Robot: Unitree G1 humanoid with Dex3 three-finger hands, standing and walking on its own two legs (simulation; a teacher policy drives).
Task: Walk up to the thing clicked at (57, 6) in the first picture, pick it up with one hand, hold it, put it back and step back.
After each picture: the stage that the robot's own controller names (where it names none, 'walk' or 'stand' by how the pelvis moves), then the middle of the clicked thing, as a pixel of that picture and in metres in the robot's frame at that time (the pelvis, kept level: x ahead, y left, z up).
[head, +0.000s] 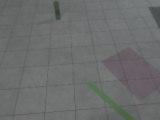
stand; (57, 10) +1.96 +0.36 -0.66
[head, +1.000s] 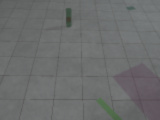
walk; (68, 18) +1.84 +0.16 -0.64
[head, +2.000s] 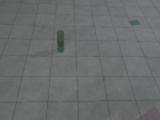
walk; (60, 41) +1.25 +0.17 -0.65
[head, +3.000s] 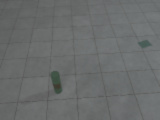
walk; (56, 83) +0.79 +0.22 -0.64
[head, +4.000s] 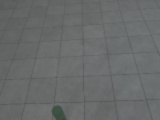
stand; (60, 117) +0.47 +0.24 -0.63
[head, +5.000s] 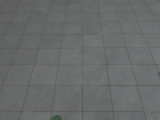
stand; out of the picture +0.44 +0.20 -0.65
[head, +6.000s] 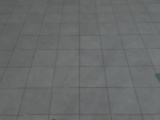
stand; out of the picture +0.41 +0.21 -0.66
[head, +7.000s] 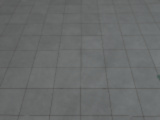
stand; out of the picture +0.40 +0.21 -0.66
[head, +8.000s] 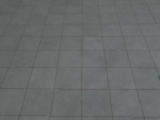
stand; out of the picture +0.40 +0.21 -0.66
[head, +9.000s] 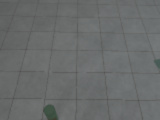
go down; (51, 115) +0.42 +0.21 -0.63
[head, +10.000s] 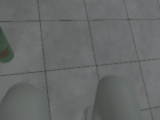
go down; out of the picture +0.48 +0.28 -0.23
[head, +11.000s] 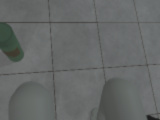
close in; (10, 45) +0.47 +0.27 -0.24
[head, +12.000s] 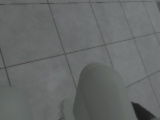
close in; out of the picture +0.45 +0.32 -0.16
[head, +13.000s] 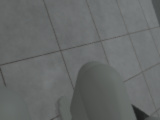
lift; out of the picture +0.44 +0.32 -0.16
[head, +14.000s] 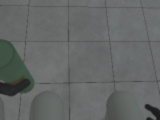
lift; (14, 72) +0.35 +0.23 -0.02
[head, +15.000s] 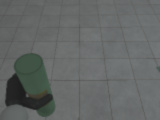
hold; (39, 89) +0.32 +0.16 +0.05
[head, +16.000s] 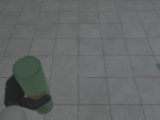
hold; (37, 90) +0.32 +0.16 +0.03
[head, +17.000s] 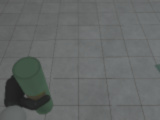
hold; (37, 90) +0.32 +0.16 +0.03
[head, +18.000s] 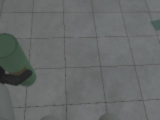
crouch; (17, 65) +0.40 +0.20 -0.02
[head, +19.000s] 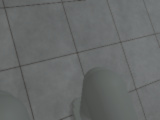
lower; out of the picture +0.49 +0.30 -0.11
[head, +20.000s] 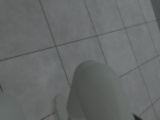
lower; out of the picture +0.45 +0.33 -0.16
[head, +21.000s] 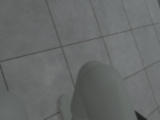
lower; out of the picture +0.44 +0.32 -0.16
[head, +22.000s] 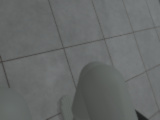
lower; out of the picture +0.43 +0.32 -0.16
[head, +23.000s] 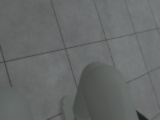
lower; out of the picture +0.43 +0.32 -0.16
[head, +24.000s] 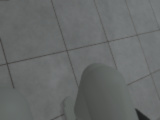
open; out of the picture +0.43 +0.32 -0.17
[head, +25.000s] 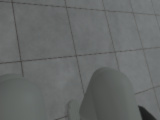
stand; out of the picture +0.43 +0.31 -0.18
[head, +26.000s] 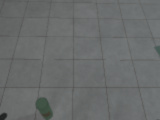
stand; (45, 109) +0.42 +0.22 -0.53
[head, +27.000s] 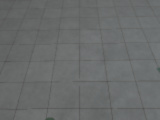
stand; out of the picture +0.41 +0.22 -0.60
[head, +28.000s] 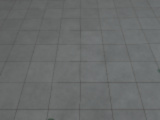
stand; out of the picture +0.40 +0.22 -0.60
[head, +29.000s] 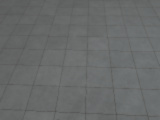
stand; out of the picture +0.42 +0.20 -0.65
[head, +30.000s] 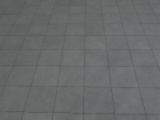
stand; out of the picture +0.40 +0.21 -0.66
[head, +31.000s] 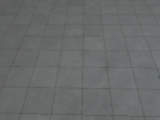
stand; out of the picture +0.39 +0.21 -0.66
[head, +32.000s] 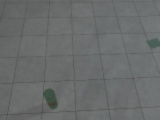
walk; (51, 99) +0.48 +0.21 -0.63
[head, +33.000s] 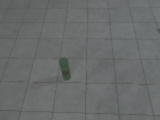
walk; (65, 69) +0.77 +0.19 -0.63
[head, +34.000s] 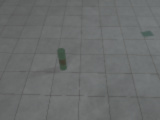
stand; (62, 59) +1.05 +0.22 -0.64
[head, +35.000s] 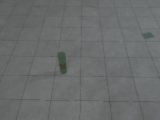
stand; (62, 63) +1.00 +0.19 -0.65
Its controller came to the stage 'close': yes
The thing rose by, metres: 0.68
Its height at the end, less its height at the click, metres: +0.00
